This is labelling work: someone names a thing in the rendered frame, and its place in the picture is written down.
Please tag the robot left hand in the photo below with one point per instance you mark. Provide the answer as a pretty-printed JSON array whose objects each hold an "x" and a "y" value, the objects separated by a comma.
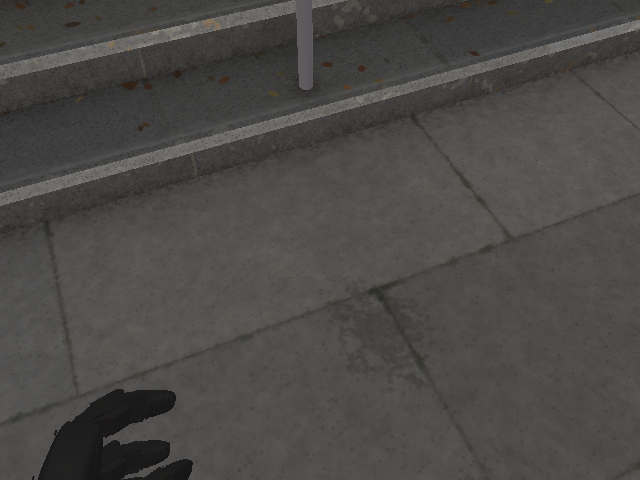
[{"x": 77, "y": 452}]

